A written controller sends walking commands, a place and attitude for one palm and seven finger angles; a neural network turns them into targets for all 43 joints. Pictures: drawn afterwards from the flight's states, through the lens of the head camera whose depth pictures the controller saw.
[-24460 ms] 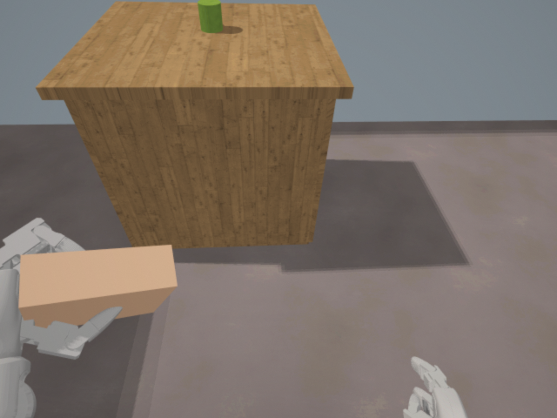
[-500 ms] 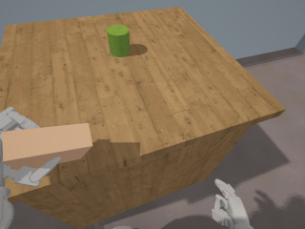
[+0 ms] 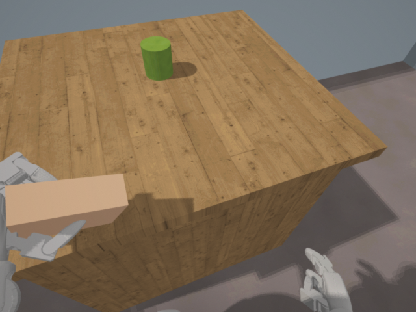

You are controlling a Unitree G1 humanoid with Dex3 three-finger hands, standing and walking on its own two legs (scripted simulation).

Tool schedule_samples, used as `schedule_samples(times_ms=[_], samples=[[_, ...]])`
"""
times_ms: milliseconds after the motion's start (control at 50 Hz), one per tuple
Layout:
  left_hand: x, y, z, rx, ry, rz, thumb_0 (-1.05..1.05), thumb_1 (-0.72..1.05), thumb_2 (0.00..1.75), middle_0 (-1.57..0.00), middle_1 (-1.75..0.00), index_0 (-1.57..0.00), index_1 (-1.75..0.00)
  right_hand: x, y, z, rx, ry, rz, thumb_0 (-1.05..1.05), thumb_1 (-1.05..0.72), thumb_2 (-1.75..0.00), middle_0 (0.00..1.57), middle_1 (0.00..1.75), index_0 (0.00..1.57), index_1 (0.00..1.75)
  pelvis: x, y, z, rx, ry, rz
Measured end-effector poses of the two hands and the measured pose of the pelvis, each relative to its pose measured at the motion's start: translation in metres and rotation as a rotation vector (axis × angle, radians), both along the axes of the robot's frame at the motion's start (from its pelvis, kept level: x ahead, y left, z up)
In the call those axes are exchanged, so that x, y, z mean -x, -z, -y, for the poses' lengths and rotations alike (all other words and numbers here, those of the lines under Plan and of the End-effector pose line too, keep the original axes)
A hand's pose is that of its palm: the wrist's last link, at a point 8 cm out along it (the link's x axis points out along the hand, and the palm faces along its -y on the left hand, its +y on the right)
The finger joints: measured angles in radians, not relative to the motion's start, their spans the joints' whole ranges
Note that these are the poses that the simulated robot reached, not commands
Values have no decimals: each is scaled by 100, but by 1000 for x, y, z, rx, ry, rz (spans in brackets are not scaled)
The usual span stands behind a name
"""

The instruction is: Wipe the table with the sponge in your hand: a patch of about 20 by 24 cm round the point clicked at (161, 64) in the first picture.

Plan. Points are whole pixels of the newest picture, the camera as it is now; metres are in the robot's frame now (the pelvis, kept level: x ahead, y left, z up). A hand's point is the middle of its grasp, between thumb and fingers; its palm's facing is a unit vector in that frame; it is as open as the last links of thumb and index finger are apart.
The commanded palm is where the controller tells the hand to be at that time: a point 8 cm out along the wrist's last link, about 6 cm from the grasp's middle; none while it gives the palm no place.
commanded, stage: shuffle to correct the standing spot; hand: left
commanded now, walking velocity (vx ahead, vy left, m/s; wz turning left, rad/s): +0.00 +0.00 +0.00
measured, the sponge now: (87, 205) +0.24 +0.20 +0.13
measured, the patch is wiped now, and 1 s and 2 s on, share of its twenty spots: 0.00 0.00 0.00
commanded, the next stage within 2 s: none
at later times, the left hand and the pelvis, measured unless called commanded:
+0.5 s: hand (90, 194) +0.24 +0.19 +0.16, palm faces +0.35 -0.86 -0.38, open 9.0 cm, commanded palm +0.18 +0.23 +0.18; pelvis +0.02 -0.05 +0.00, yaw +0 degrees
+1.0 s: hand (107, 203) +0.23 +0.16 +0.16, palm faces +0.33 -0.86 -0.39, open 9.0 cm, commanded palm +0.17 +0.21 +0.18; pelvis +0.02 -0.07 -0.01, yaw +0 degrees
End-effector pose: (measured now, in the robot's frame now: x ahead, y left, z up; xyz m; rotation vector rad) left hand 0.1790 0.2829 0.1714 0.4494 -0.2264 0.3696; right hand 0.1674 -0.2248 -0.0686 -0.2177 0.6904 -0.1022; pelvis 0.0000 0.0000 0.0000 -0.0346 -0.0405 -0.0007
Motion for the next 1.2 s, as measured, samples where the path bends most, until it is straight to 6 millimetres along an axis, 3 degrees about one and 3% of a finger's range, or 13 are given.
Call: schedule_samples(times_ms=[220, 360, 560, 780, 900, 1200], samples=[[-9, 1, 7, 18, -3, -5, 0, -41, 107, -83, -141, -83, -141, -9, 0, 2, -18, -2, -4, 2, -91, -90, 20, 30, 20, 30, -7, -1, 10, -9, 7, -6], [-19, -1, 28, 25, 18, -9, 0, -41, 107, -83, -141, -83, -141, -18, -1, 11, -42, -13, 0, 2, -91, -90, 20, 30, 20, 30, -12, -2, 25, -12, 8, -12], [-24, -4, 61, 11, 47, -34, 0, -41, 107, -83, -141, -83, -141, -25, 4, 46, -53, 15, -13, 2, -91, -90, 20, 30, 20, 30, -20, 1, 53, -4, 8, -16], [-23, 1, 76, 34, 35, -34, 0, -41, 107, -83, -141, -83, -141, -18, 12, 81, -22, 54, -49, 2, -91, -90, 20, 30, 20, 30, -23, 7, 70, -2, -6, -4], [-21, 0, 78, 24, 47, -35, 0, -41, 107, -83, -141, -83, -141, -13, 14, 82, -24, 55, -63, 2, -91, -90, 20, 30, 19, 30, -21, 7, 72, -5, -9, 0], [-2, 0, 71, 17, 43, -55, 0, -42, 107, -83, -141, -83, -141, -5, 14, 62, -42, 11, -61, 2, -91, -90, 20, 30, 20, 30, -6, 7, 68, -2, -9, 0]])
